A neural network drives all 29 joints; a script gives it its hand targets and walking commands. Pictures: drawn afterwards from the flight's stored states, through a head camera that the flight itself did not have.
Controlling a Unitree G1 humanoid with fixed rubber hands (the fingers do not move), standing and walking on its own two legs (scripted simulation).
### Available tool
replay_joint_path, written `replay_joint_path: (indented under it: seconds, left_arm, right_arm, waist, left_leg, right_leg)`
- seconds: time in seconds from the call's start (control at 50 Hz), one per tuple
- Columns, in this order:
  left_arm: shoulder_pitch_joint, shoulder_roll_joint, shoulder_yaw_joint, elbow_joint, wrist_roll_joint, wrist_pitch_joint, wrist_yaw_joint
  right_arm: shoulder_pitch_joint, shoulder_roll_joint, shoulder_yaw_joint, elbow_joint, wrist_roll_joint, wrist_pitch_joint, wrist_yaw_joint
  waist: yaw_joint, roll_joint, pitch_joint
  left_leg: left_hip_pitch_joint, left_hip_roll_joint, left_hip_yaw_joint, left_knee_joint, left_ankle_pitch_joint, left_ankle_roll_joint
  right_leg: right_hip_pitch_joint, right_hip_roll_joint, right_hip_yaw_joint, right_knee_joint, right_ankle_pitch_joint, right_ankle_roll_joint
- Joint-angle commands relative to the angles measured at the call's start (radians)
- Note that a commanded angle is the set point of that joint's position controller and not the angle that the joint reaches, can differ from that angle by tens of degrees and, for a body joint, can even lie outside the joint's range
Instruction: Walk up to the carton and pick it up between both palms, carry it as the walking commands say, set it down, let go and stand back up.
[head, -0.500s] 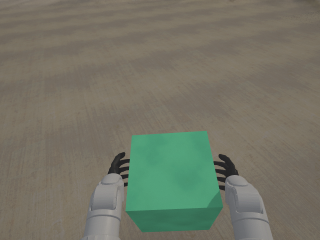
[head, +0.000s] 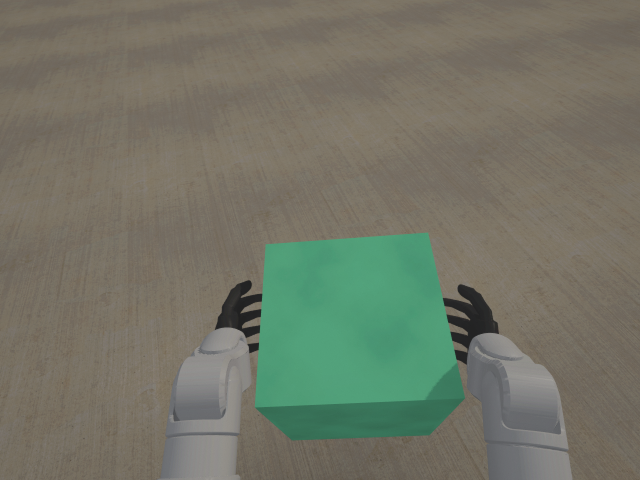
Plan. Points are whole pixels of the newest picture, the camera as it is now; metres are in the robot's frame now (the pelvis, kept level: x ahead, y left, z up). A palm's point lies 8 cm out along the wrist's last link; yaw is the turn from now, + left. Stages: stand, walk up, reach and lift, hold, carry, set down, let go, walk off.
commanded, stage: carry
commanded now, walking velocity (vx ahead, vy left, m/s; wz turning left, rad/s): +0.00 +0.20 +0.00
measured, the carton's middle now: (353, 346) +0.32 -0.02 -0.02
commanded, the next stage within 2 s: none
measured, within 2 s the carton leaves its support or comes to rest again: neither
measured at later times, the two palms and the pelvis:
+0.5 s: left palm (99, 412) +0.20 +0.26 +0.06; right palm (377, 379) +0.23 -0.04 +0.07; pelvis -0.06 +0.08 -0.01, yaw +3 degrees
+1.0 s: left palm out of the picture +0.13 +0.36 +0.08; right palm (276, 457) +0.15 +0.06 +0.08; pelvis -0.13 +0.19 +0.00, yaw +4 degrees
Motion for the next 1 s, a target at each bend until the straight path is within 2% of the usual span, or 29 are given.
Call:
replay_joint_path:
  seconds: [0.0,0.02,0.04,0.08,0.14,0.16,0.18,0.2,0.22,0.26,0.3,0.34,0.36,0.4,0.42,0.44,0.5,0.54,0.58,0.6,0.62,0.64,0.66,0.7,0.76,0.84,0.88,0.92,0.98]
  left_arm:
    - [-0.500,-0.971,-0.730,-0.319,-0.398,0.111,-0.260]
    - [-0.460,-0.932,-0.719,-0.347,-0.405,0.137,-0.255]
    - [-0.392,-0.903,-0.722,-0.370,-0.404,0.161,-0.250]
    - [-0.516,-0.931,-0.782,-0.401,-0.474,0.196,-0.281]
    - [-0.484,-0.935,-0.762,-0.409,-0.513,0.235,-0.304]
    - [-0.454,-0.974,-0.761,-0.379,-0.522,0.246,-0.308]
    - [-0.453,-0.970,-0.747,-0.371,-0.524,0.247,-0.303]
    - [-0.427,-0.958,-0.731,-0.329,-0.505,0.248,-0.297]
    - [-0.541,-0.977,-0.732,-0.388,-0.501,0.247,-0.290]
    - [-0.486,-0.938,-0.738,-0.383,-0.498,0.261,-0.294]
    - [-0.563,-0.997,-0.754,-0.405,-0.506,0.266,-0.286]
    - [-0.545,-0.966,-0.743,-0.390,-0.475,0.274,-0.278]
    - [-0.520,-0.951,-0.729,-0.423,-0.456,0.269,-0.279]
    - [-0.521,-0.940,-0.748,-0.392,-0.471,0.282,-0.287]
    - [-0.514,-0.936,-0.768,-0.364,-0.494,0.295,-0.297]
    - [-0.574,-0.946,-0.763,-0.424,-0.505,0.285,-0.301]
    - [-0.548,-0.965,-0.767,-0.416,-0.511,0.287,-0.302]
    - [-0.483,-0.977,-0.728,-0.349,-0.498,0.288,-0.299]
    - [-0.452,-0.969,-0.732,-0.344,-0.496,0.282,-0.298]
    - [-0.460,-0.955,-0.723,-0.394,-0.497,0.273,-0.292]
    - [-0.424,-0.973,-0.712,-0.333,-0.468,0.267,-0.294]
    - [-0.401,-0.969,-0.673,-0.301,-0.463,0.262,-0.292]
    - [-0.507,-1.024,-0.721,-0.364,-0.493,0.260,-0.290]
    - [-0.512,-0.980,-0.720,-0.392,-0.453,0.259,-0.293]
    - [-0.568,-0.958,-0.713,-0.399,-0.455,0.256,-0.285]
    - [-0.426,-0.926,-0.675,-0.397,-0.404,0.260,-0.274]
    - [-0.354,-0.937,-0.674,-0.328,-0.392,0.274,-0.286]
    - [-0.409,-0.918,-0.669,-0.283,-0.423,0.280,-0.309]
    - [-0.596,-0.953,-0.759,-0.438,-0.508,0.265,-0.312]
  right_arm:
    - [-0.598,0.913,0.759,-0.295,0.450,0.061,0.266]
    - [-0.519,0.908,0.743,-0.285,0.451,0.093,0.264]
    - [-0.408,0.874,0.732,-0.259,0.426,0.114,0.260]
    - [-0.497,0.894,0.739,-0.324,0.401,0.141,0.244]
    - [-0.475,0.906,0.742,-0.367,0.393,0.175,0.225]
    - [-0.572,0.918,0.758,-0.453,0.425,0.182,0.224]
    - [-0.538,0.894,0.753,-0.435,0.419,0.194,0.220]
    - [-0.585,0.901,0.760,-0.451,0.434,0.200,0.226]
    - [-0.632,0.950,0.770,-0.441,0.436,0.208,0.239]
    - [-0.518,0.921,0.755,-0.364,0.426,0.210,0.245]
    - [-0.561,0.959,0.733,-0.339,0.461,0.214,0.254]
    - [-0.476,0.950,0.698,-0.285,0.419,0.206,0.251]
    - [-0.494,0.952,0.706,-0.326,0.435,0.212,0.262]
    - [-0.472,0.978,0.697,-0.296,0.414,0.220,0.269]
    - [-0.454,0.973,0.676,-0.293,0.395,0.215,0.258]
    - [-0.442,0.995,0.689,-0.286,0.376,0.214,0.255]
    - [-0.505,0.995,0.707,-0.382,0.383,0.200,0.243]
    - [-0.539,0.966,0.723,-0.398,0.410,0.206,0.240]
    - [-0.510,0.938,0.718,-0.384,0.406,0.218,0.234]
    - [-0.468,0.930,0.735,-0.393,0.419,0.211,0.238]
    - [-0.578,0.951,0.783,-0.481,0.455,0.216,0.248]
    - [-0.680,0.956,0.804,-0.474,0.490,0.223,0.257]
    - [-0.660,0.978,0.785,-0.440,0.480,0.223,0.256]
    - [-0.574,1.015,0.784,-0.340,0.470,0.221,0.270]
    - [-0.607,1.002,0.791,-0.367,0.479,0.214,0.275]
    - [-0.533,0.988,0.782,-0.386,0.466,0.212,0.261]
    - [-0.513,0.960,0.759,-0.367,0.455,0.216,0.261]
    - [-0.483,0.972,0.741,-0.264,0.411,0.214,0.258]
    - [-0.438,1.022,0.721,-0.308,0.397,0.205,0.266]
  waist:
    - [0.042,0.069,-0.424]
    - [0.038,0.202,-0.468]
    - [0.023,0.296,-0.466]
    - [0.022,0.193,-0.430]
    - [0.046,0.036,-0.440]
    - [0.051,-0.014,-0.437]
    - [0.057,-0.195,-0.425]
    - [0.041,-0.387,-0.397]
    - [0.035,-0.395,-0.394]
    - [0.042,-0.192,-0.320]
    - [0.026,-0.129,-0.355]
    - [0.031,0.204,-0.408]
    - [0.025,0.316,-0.382]
    - [0.011,0.216,-0.334]
    - [0.006,0.255,-0.312]
    - [0.015,0.106,-0.389]
    - [0.019,0.113,-0.406]
    - [0.031,0.167,-0.381]
    - [0.054,0.151,-0.394]
    - [0.063,-0.085,-0.438]
    - [0.046,-0.318,-0.391]
    - [0.048,-0.339,-0.314]
    - [0.040,-0.144,-0.300]
    - [0.026,0.010,-0.302]
    - [0.039,-0.219,-0.324]
    - [0.049,-0.223,-0.399]
    - [0.042,-0.038,-0.429]
    - [0.010,0.299,-0.382]
    - [0.005,0.168,-0.355]
  left_leg:
    - [0.368,0.121,-0.162,-0.245,0.625,0.069]
    - [0.522,0.251,-0.244,-0.219,0.916,0.121]
    - [0.529,0.274,-0.237,-0.209,0.994,0.194]
    - [0.442,0.241,-0.247,-0.195,0.970,0.220]
    - [0.215,0.193,-0.110,-0.153,0.674,0.145]
    - [0.082,0.127,-0.035,-0.077,0.556,0.121]
    - [-0.082,0.034,0.017,0.030,0.216,0.083]
    - [-0.162,0.028,0.017,0.181,-0.095,0.025]
    - [-0.127,0.121,-0.116,0.174,-0.112,0.037]
    - [-0.057,0.066,0.007,0.063,-0.069,0.016]
    - [0.166,0.032,0.030,-0.177,0.084,0.032]
    - [0.436,0.239,-0.211,-0.304,0.653,0.112]
    - [0.491,0.314,-0.212,-0.288,0.769,0.186]
    - [0.355,0.294,-0.276,-0.358,0.565,0.212]
    - [0.337,0.276,-0.258,-0.355,0.558,0.244]
    - [0.352,0.290,-0.268,-0.367,0.404,0.247]
    - [0.289,0.243,-0.151,-0.361,0.273,0.232]
    - [0.230,0.241,-0.154,-0.446,0.161,0.175]
    - [0.083,0.134,-0.010,-0.412,0.146,0.055]
    - [-0.062,0.105,0.013,-0.192,0.179,0.039]
    - [-0.220,0.068,0.023,0.077,-0.069,-0.002]
    - [-0.181,0.126,-0.095,0.292,-0.072,0.022]
    - [-0.171,0.109,-0.105,0.350,-0.022,0.013]
    - [-0.133,0.124,-0.083,0.293,0.072,-0.006]
    - [-0.052,0.039,0.053,0.061,-0.026,-0.014]
    - [0.165,0.005,0.118,-0.327,0.171,-0.030]
    - [0.402,0.156,-0.060,-0.346,0.447,0.013]
    - [0.473,0.318,-0.174,-0.258,0.911,0.160]
    - [0.383,0.285,-0.109,-0.273,0.689,0.201]
  right_leg:
    - [-0.002,-0.099,-0.009,0.138,0.307,-0.014]
    - [-0.181,-0.021,-0.082,0.227,-0.136,0.025]
    - [-0.235,0.011,-0.100,0.195,-0.278,0.020]
    - [-0.167,0.013,-0.130,0.153,-0.211,0.014]
    - [0.103,0.006,-0.140,-0.097,0.113,-0.067]
    - [0.242,-0.048,-0.074,-0.154,0.198,-0.071]
    - [0.332,-0.218,0.166,-0.227,0.480,-0.137]
    - [0.333,-0.412,0.356,-0.219,0.659,-0.238]
    - [0.292,-0.465,0.355,-0.209,0.655,-0.234]
    - [0.161,-0.357,0.170,-0.196,0.493,-0.163]
    - [0.052,-0.238,0.035,-0.108,0.425,-0.067]
    - [-0.166,-0.074,-0.150,0.230,-0.109,0.034]
    - [-0.303,-0.010,-0.158,0.356,-0.279,0.045]
    - [-0.300,-0.025,-0.121,0.489,-0.219,0.000]
    - [-0.290,-0.040,-0.116,0.466,-0.206,-0.005]
    - [-0.257,-0.036,-0.103,0.461,-0.177,-0.020]
    - [-0.126,-0.017,-0.135,0.230,-0.131,-0.033]
    - [-0.004,0.025,-0.163,0.070,-0.146,-0.075]
    - [0.331,0.026,-0.193,-0.340,0.005,-0.097]
    - [0.501,-0.190,0.071,-0.348,0.038,-0.128]
    - [0.419,-0.485,0.439,-0.373,0.138,-0.258]
    - [0.208,-0.542,0.436,-0.435,0.093,-0.333]
    - [0.190,-0.497,0.341,-0.412,0.151,-0.303]
    - [0.149,-0.361,0.128,-0.370,0.153,-0.186]
    - [0.224,-0.269,-0.026,-0.242,0.614,-0.145]
    - [0.272,-0.243,-0.043,-0.111,0.620,-0.072]
    - [0.041,-0.151,-0.145,0.026,0.324,0.013]
    - [-0.174,-0.022,-0.191,0.127,-0.247,0.044]
    - [-0.185,0.002,-0.196,0.317,-0.182,-0.007]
